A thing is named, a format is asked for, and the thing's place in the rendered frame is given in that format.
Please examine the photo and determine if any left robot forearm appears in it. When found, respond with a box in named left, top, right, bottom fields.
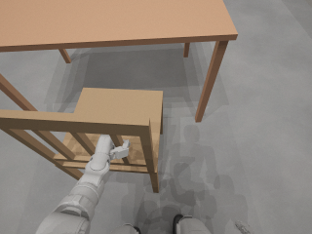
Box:
left=35, top=153, right=111, bottom=234

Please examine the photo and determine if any left robot upper arm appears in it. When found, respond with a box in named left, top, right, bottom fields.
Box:
left=37, top=212, right=91, bottom=234

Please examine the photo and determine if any right robot hand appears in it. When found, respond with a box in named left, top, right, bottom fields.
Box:
left=235, top=220, right=255, bottom=234

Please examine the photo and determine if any left robot hand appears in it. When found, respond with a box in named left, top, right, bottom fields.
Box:
left=95, top=134, right=131, bottom=161

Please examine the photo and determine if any chair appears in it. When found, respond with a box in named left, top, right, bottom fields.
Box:
left=0, top=88, right=163, bottom=193

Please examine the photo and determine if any robot right thigh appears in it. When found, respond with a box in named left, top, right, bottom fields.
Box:
left=175, top=217, right=212, bottom=234

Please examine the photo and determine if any robot right foot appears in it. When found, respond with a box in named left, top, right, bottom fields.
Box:
left=173, top=214, right=183, bottom=234

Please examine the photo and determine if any table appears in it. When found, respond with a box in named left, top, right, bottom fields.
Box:
left=0, top=0, right=238, bottom=123

